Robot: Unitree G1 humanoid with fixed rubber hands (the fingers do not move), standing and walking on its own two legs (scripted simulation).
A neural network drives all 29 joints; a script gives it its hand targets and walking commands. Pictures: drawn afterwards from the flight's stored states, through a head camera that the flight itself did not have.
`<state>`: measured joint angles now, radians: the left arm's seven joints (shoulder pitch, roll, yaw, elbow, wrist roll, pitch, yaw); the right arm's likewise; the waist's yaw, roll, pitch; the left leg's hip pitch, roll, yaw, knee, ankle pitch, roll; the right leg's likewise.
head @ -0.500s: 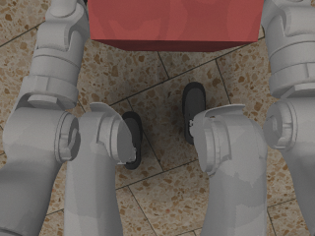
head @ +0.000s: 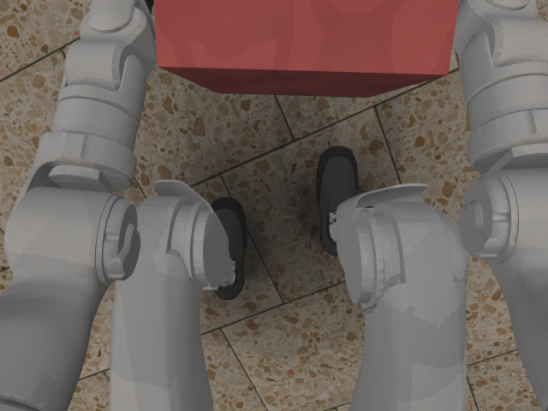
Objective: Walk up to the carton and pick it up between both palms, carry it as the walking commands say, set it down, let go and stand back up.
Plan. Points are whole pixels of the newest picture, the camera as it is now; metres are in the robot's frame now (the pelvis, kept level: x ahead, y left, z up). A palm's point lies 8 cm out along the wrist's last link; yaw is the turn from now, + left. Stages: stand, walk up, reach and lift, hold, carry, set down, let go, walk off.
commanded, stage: set down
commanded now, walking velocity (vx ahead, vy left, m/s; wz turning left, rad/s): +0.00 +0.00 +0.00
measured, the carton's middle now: (299, 9) +0.53 -0.05 -0.25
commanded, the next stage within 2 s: none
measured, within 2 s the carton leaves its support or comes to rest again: neither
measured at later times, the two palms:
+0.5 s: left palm out of the picture +0.55 +0.12 -0.17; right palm out of the picture +0.54 -0.23 -0.17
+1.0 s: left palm out of the picture +0.55 +0.12 -0.18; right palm out of the picture +0.53 -0.23 -0.19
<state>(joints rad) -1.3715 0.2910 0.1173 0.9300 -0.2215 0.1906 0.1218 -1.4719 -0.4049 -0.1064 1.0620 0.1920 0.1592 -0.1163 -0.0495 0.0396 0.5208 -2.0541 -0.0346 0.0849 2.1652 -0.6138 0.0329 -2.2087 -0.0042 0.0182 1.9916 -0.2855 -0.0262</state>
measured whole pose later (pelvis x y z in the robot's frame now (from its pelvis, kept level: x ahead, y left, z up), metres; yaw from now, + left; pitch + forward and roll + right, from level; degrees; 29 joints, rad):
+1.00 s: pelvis +0.01 +0.00 -0.01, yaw +1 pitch +33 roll +3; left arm -1.37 0.29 0.06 1.00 -0.17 0.10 0.08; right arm -1.42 -0.40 -0.18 1.20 0.19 0.04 -0.07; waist -0.05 0.00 0.40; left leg -2.15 -0.05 0.08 2.18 -0.62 0.03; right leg -2.30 -0.01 0.02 2.02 -0.30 -0.03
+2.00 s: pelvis +0.02 +0.00 +0.03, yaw +1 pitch +26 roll +3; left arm -1.28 0.38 0.03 0.63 -0.21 0.38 0.14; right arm -1.11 -0.49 -0.18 0.57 0.24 0.32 -0.08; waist -0.05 0.03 0.52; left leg -1.88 -0.06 0.08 2.14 -0.71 0.03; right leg -2.05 -0.02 0.02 2.00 -0.40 -0.03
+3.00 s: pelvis +0.05 +0.00 +0.25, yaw -2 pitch +20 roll +3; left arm -0.98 0.38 0.13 0.48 -0.18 0.37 0.08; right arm -0.82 -0.48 -0.18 0.40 0.23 0.37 0.01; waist -0.05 0.02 0.53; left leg -1.15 -0.06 0.05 1.31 -0.50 0.03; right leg -1.29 0.00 0.04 1.23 -0.28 -0.01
